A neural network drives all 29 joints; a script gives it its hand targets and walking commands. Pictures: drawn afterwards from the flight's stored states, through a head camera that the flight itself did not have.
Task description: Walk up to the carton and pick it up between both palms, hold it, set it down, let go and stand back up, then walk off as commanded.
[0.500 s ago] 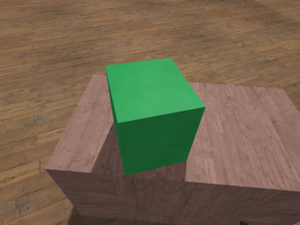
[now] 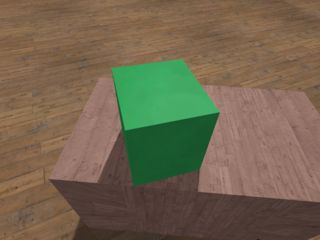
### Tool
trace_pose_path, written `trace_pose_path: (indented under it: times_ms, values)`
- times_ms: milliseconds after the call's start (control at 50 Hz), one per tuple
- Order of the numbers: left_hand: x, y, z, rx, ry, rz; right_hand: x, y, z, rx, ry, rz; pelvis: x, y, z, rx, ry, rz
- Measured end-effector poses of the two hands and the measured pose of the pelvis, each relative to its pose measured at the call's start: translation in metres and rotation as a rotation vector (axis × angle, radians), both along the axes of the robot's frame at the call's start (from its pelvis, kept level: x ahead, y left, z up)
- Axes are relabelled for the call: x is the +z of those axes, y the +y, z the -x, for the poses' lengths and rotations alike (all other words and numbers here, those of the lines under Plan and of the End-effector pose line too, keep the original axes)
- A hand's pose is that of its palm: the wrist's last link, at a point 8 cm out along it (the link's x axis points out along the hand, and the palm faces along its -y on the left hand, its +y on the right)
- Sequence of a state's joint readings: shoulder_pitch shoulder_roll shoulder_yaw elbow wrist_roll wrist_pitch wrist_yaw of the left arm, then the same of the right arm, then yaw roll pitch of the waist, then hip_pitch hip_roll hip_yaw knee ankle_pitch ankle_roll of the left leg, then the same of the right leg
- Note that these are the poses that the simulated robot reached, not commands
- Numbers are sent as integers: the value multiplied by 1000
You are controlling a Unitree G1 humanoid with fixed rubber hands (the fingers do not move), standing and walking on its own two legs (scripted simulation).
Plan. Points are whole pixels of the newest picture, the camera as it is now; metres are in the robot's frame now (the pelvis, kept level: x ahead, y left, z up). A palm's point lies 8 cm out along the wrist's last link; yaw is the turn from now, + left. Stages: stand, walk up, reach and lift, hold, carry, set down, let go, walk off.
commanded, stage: walk off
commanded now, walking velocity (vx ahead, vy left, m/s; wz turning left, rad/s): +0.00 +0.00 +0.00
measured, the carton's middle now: (158, 122) +0.50 +0.03 -0.03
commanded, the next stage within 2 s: none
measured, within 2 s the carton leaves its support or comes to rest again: neither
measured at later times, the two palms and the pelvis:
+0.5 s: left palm out of the picture -0.03 +0.27 -0.12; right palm out of the picture +0.02 -0.32 -0.15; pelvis -0.07 -0.03 -0.02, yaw +2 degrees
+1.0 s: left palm out of the picture -0.14 +0.29 -0.16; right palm out of the picture -0.11 -0.30 -0.12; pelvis -0.21 +0.00 -0.03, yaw +5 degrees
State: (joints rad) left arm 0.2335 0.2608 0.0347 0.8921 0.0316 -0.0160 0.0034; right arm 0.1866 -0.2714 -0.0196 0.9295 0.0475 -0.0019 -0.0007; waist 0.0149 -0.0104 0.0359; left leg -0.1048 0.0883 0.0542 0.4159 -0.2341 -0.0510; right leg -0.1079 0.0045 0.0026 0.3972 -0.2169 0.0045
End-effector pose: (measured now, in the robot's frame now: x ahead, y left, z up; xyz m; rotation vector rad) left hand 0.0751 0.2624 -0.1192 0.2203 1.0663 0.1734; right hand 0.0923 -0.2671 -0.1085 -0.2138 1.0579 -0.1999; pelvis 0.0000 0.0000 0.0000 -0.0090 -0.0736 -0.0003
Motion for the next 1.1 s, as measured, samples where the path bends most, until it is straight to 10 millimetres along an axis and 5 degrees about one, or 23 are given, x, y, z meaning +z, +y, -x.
trace_pose_path:
  times_ms: [120,220,360,560,760,900,980,1100]
  values:
    - [-1,3,1,-1,13,-7,-1,-3,5,1,24,9,-1,0,4,2,16,1]
    - [-4,13,16,-9,70,-34,-6,-15,29,-12,93,33,-3,0,19,2,36,0]
    - [-8,17,51,-3,149,-81,-20,-33,65,-24,166,40,-11,-10,47,8,28,-18]
    - [2,5,116,44,201,-139,-42,-55,84,9,163,13,-18,-34,84,32,4,-55]
    - [-13,12,136,70,97,-116,-42,-50,117,61,174,60,-28,-28,134,92,26,-5]
    - [-43,24,182,63,119,-53,-33,-33,167,53,154,97,-37,-8,182,85,0,10]
    - [-41,28,208,55,150,-41,-19,-32,199,25,157,112,-29,-2,201,84,-16,38]
    - [-39,34,241,52,171,-65,-10,-32,221,23,105,126,-27,-2,231,64,-3,40]
